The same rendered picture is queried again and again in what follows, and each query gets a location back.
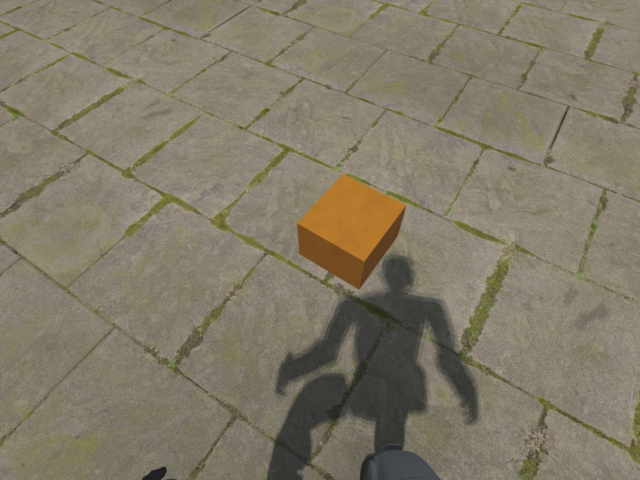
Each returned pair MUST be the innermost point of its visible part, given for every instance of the carton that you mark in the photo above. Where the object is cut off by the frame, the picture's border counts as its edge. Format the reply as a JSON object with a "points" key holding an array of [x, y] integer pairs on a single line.
{"points": [[349, 229]]}

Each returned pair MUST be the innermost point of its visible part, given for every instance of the right robot thigh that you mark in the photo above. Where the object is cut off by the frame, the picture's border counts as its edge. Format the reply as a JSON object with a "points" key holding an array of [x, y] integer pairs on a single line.
{"points": [[400, 465]]}

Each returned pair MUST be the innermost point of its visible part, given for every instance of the right robot shin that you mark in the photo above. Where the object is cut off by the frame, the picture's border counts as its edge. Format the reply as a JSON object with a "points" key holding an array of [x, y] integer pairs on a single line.
{"points": [[390, 447]]}

